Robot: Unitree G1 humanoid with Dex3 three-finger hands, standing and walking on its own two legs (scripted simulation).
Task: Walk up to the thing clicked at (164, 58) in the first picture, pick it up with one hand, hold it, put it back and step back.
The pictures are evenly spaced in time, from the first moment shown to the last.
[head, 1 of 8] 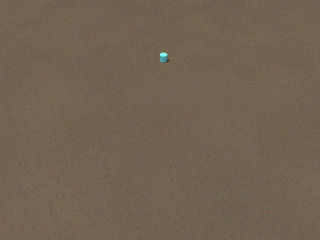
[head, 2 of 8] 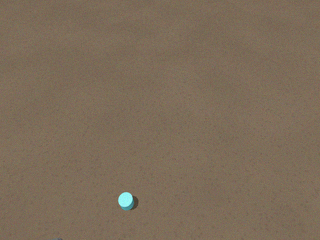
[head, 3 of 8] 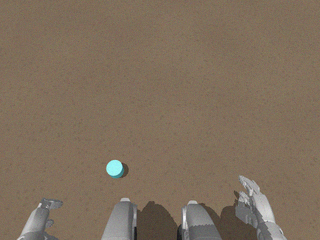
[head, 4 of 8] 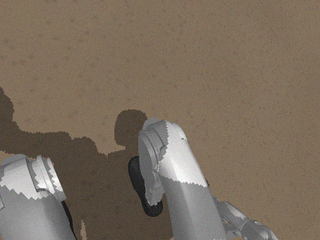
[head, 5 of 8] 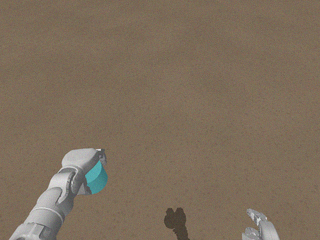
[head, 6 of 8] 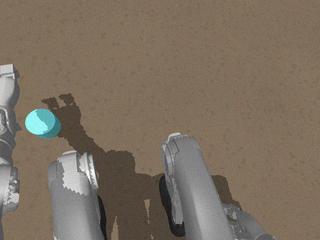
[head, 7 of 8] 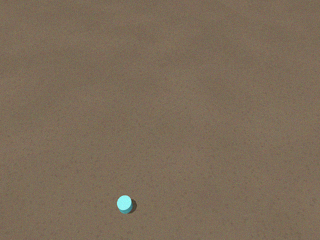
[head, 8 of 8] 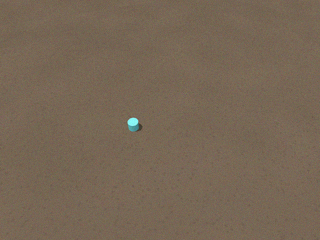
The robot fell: no
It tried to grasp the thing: yes
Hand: left
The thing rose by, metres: 0.67
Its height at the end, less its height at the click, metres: +0.00
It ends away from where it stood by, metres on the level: 0.00
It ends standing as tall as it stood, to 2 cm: yes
